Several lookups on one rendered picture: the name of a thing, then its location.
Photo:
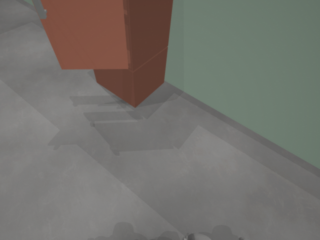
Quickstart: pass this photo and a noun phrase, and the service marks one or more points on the handle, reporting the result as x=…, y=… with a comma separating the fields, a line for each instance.
x=40, y=9

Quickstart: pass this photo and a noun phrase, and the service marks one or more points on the cupboard door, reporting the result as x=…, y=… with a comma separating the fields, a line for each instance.
x=87, y=34

